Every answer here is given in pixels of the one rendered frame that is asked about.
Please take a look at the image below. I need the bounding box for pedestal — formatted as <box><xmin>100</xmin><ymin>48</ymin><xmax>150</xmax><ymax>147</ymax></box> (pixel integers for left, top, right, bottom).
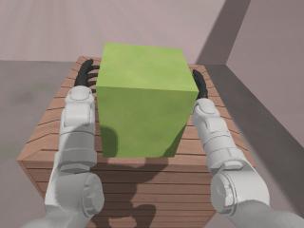
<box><xmin>17</xmin><ymin>56</ymin><xmax>256</xmax><ymax>228</ymax></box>

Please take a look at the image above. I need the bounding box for right robot upper arm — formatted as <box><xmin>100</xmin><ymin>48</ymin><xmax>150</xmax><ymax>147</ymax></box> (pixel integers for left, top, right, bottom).
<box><xmin>210</xmin><ymin>170</ymin><xmax>304</xmax><ymax>228</ymax></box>

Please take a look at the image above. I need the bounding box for robot right hand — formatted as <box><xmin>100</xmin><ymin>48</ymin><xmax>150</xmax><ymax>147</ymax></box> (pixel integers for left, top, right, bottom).
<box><xmin>192</xmin><ymin>69</ymin><xmax>208</xmax><ymax>100</ymax></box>

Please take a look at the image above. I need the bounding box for left robot upper arm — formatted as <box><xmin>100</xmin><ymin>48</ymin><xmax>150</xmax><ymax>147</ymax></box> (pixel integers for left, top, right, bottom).
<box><xmin>20</xmin><ymin>172</ymin><xmax>105</xmax><ymax>228</ymax></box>

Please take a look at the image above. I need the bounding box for carton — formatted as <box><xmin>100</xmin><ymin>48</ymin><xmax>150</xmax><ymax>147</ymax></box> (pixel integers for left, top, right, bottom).
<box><xmin>95</xmin><ymin>42</ymin><xmax>199</xmax><ymax>158</ymax></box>

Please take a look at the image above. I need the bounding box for right robot forearm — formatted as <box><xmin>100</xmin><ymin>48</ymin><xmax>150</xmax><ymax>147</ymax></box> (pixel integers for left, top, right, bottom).
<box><xmin>191</xmin><ymin>98</ymin><xmax>270</xmax><ymax>201</ymax></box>

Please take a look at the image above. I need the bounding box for left robot forearm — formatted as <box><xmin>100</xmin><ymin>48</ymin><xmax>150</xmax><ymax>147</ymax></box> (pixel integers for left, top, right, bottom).
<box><xmin>45</xmin><ymin>85</ymin><xmax>97</xmax><ymax>212</ymax></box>

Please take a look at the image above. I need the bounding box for robot left hand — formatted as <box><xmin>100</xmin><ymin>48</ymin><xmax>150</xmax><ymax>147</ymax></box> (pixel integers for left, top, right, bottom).
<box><xmin>74</xmin><ymin>59</ymin><xmax>100</xmax><ymax>93</ymax></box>

